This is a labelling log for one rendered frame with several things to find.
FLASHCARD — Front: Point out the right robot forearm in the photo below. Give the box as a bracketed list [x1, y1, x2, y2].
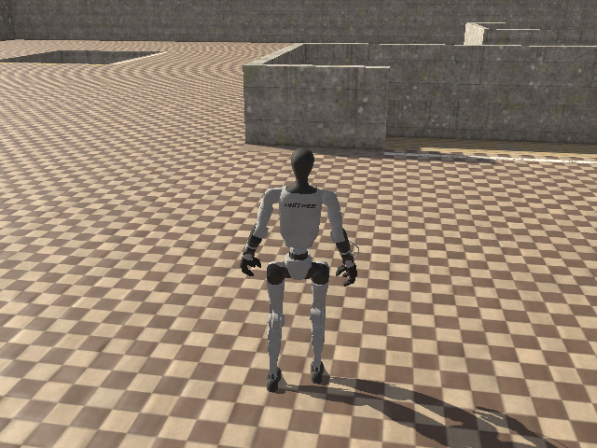
[336, 229, 354, 268]

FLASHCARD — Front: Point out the robot right shin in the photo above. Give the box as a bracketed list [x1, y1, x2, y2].
[312, 309, 326, 371]

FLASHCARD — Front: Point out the robot right hand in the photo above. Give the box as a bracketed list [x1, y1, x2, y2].
[336, 264, 357, 287]

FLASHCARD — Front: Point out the right robot upper arm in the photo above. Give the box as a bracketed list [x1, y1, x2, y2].
[320, 189, 345, 243]

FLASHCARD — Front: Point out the left robot forearm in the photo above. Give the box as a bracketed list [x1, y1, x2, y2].
[243, 224, 262, 260]

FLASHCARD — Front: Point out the robot right foot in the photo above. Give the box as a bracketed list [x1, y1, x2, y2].
[311, 361, 324, 384]

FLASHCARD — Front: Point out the left robot upper arm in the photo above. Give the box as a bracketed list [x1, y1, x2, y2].
[253, 188, 282, 239]

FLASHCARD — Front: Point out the robot left hand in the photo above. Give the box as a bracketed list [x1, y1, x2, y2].
[240, 257, 261, 276]

